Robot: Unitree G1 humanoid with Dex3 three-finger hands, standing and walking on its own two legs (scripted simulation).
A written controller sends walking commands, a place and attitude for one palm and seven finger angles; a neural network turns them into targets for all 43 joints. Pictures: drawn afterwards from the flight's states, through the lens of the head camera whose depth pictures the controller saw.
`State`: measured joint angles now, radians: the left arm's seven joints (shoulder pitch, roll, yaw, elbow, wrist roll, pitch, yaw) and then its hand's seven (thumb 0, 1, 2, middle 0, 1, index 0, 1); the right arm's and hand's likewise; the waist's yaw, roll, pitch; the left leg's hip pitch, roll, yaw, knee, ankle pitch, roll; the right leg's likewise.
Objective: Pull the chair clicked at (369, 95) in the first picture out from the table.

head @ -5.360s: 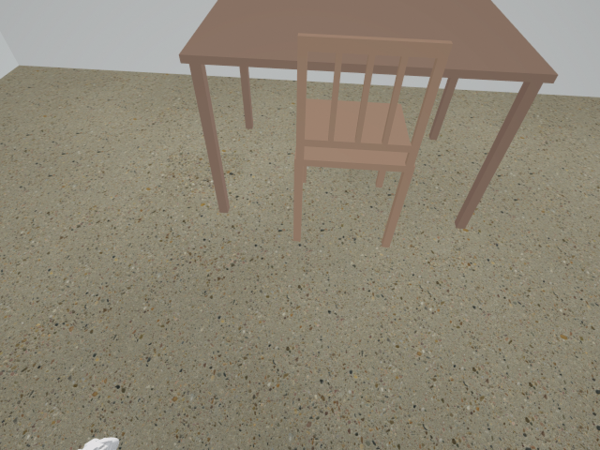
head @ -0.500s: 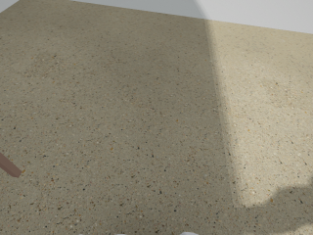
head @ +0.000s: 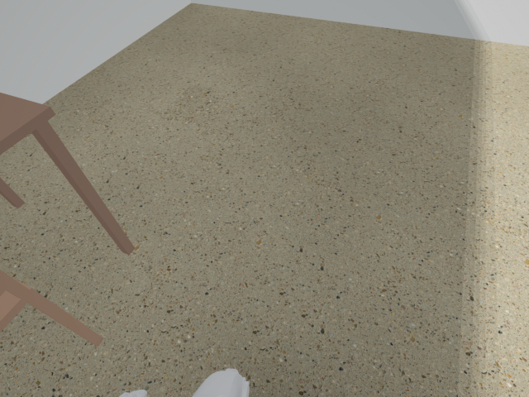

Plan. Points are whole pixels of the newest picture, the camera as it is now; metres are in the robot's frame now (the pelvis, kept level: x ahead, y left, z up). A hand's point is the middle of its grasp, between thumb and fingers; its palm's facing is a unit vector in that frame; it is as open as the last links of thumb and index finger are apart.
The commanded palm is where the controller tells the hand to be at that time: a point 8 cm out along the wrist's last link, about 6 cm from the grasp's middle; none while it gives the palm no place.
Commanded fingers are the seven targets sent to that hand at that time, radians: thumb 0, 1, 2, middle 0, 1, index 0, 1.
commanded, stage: turn to face it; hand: left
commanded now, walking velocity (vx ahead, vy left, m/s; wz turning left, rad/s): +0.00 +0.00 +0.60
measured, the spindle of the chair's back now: out of the picture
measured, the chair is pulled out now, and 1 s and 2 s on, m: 0.00 0.00 0.00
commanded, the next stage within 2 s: take the last steps up to it in 1.82 s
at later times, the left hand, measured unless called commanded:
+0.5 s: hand out of the picture -0.01 +0.28 -0.17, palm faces +0.35 -0.90 -0.27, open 7.4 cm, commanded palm none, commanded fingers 0.00 0.90 0.90 -0.20 -0.30 -0.20 -0.30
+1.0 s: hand out of the picture -0.04 +0.21 -0.15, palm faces +0.58 -0.77 -0.26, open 7.4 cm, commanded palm none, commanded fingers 0.00 0.90 0.90 -0.20 -0.30 -0.20 -0.30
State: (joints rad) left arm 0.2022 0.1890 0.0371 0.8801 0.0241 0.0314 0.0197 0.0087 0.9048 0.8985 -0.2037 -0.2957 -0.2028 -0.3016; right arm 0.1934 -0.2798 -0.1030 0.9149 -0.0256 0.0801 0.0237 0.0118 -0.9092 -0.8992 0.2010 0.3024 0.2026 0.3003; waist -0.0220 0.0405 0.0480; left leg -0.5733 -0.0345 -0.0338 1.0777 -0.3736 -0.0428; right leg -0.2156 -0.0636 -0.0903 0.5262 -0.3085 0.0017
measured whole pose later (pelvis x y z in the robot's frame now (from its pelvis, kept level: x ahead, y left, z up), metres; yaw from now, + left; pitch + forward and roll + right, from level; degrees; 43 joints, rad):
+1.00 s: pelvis +0.01 +0.01 +0.00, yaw +38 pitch -1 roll +2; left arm 0.22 0.19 0.02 0.87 0.03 0.02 0.01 0.01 0.90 0.90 -0.21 -0.30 -0.21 -0.30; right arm 0.17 -0.26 -0.08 0.94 -0.02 0.09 0.03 0.01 -0.91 -0.90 0.20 0.30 0.20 0.30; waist -0.02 0.01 0.09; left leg -0.44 0.03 0.03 0.99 -0.43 -0.07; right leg -0.18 -0.14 -0.21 0.53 -0.32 0.01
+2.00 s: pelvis +0.03 +0.01 +0.01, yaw +68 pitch +0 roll +2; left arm 0.27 0.17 0.02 0.93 0.03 0.00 0.01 0.01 0.90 0.90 -0.21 -0.30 -0.21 -0.30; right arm 0.20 -0.25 -0.06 0.99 -0.01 0.08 0.01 0.01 -0.91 -0.90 0.20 0.30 0.20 0.30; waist 0.01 0.02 0.06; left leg -0.36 0.01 -0.03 0.91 -0.44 -0.05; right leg -0.19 -0.08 -0.14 0.46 -0.27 -0.03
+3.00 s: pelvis +0.13 +0.25 +0.00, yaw +70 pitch +0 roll -1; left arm 0.31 0.15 0.04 1.09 0.03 -0.04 0.00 0.01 0.92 0.90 -0.20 -0.30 -0.20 -0.30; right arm 0.20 -0.17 -0.04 1.03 -0.02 -0.03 0.00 0.01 -0.93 -0.90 0.20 0.30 0.20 0.30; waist 0.02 0.01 0.01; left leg -0.40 0.07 0.07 0.66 -0.26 0.00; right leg -0.12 0.01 -0.16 0.39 -0.27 -0.05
